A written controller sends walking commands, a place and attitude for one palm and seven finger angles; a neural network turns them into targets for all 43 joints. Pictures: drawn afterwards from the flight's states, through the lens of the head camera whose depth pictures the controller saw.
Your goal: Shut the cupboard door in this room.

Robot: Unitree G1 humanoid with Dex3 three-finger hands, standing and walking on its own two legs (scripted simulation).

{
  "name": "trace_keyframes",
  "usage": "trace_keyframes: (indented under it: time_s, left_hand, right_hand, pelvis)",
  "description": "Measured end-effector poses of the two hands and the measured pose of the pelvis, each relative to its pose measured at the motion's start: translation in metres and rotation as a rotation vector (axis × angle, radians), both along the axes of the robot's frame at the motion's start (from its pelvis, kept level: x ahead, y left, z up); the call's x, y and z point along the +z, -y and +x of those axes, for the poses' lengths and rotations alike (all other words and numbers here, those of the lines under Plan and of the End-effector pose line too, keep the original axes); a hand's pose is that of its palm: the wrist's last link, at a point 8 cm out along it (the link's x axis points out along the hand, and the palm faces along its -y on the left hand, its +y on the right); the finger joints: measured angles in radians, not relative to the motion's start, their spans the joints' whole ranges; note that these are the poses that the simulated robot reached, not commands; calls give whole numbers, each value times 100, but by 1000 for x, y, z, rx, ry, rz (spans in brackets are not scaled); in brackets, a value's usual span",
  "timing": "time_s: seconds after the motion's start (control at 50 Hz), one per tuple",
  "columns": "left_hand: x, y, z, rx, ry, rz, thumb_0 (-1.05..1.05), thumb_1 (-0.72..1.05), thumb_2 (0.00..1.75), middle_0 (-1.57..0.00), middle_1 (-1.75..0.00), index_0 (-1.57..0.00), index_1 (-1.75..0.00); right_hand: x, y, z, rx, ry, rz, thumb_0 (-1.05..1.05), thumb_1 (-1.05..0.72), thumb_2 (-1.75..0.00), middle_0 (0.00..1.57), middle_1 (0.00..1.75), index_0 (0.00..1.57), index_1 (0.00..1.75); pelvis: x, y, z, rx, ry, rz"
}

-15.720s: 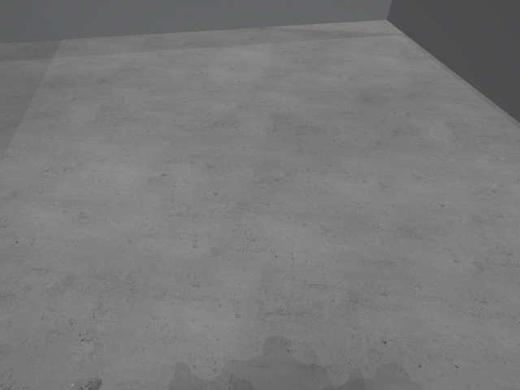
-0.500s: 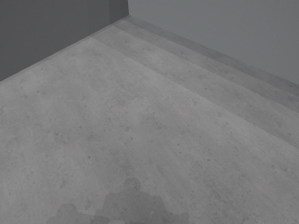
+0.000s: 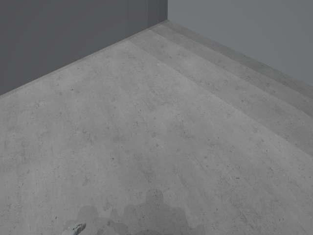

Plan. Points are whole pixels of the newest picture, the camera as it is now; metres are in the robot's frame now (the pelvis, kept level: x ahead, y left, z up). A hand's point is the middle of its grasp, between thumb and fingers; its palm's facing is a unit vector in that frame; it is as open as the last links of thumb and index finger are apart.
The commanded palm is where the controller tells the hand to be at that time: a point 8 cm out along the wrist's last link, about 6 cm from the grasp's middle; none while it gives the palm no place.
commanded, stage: turn or walk to find it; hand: left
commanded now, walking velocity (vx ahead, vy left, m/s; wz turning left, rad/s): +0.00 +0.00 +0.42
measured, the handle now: out of the picture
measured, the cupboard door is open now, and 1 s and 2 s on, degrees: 71 71 71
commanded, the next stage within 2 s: none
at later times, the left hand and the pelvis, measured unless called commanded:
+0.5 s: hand out of the picture -0.07 +0.21 -0.17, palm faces +0.30 -0.92 -0.26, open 7.4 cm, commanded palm none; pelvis -0.03 +0.01 +0.00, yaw +15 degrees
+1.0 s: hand out of the picture -0.02 +0.20 -0.14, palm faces +0.42 -0.86 -0.29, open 7.4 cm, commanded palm none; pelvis -0.03 -0.02 +0.00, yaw +26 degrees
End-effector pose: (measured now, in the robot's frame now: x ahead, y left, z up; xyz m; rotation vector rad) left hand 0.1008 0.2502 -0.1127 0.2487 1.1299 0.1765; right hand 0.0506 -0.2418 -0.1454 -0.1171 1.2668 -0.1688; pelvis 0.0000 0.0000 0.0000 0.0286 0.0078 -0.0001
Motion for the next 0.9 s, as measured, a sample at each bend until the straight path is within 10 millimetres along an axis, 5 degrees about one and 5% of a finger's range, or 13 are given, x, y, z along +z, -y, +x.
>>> trace_keyframes:
  time_s: [0.16, 0.3, 0.4, 0.56, 0.74, 0.9]
  left_hand:
    - [13, 28, -47, 87, -25, 5, 0, 90, 90, -20, -30, -20, -30]
    - [7, 31, -97, 192, -93, -14, 0, 91, 90, -20, -30, -20, -30]
    - [-4, 20, -141, 273, -151, -34, 0, 90, 90, -20, -30, -20, -30]
    - [-35, -16, -206, 398, -241, -72, 0, 90, 90, -20, -30, -20, -30]
    - [-16, -30, -196, 439, -155, -69, 1, 91, 90, -20, -30, -20, -30]
    - [-4, -15, -160, 432, -57, -32, 0, 91, 90, -20, -30, -20, -30]
  right_hand:
    - [-1, 29, -5, 56, -63, 9, 1, -91, -90, 20, 30, 20, 30]
    - [4, 32, 4, 143, -104, -13, 1, -91, -90, 20, 30, 20, 30]
    - [9, 13, 31, 231, -76, -34, 1, -91, -90, 19, 30, 20, 30]
    - [23, -44, 81, 373, 95, -71, 1, -91, -90, 20, 30, 20, 30]
    - [35, -70, 81, 435, 103, -51, 1, -91, -90, 20, 30, 21, 30]
    - [16, -46, 62, 431, 29, -16, 1, -90, -90, 20, 30, 21, 30]
  pelvis:
    - [10, 20, -8, 86, 21, 19]
    - [12, 23, -12, 160, 17, 26]
    - [9, 14, -19, 207, 11, 14]
    - [-4, -14, -34, 273, 18, -13]
    - [11, -20, -40, 341, 12, -34]
    - [8, 2, -39, 405, 0, -17]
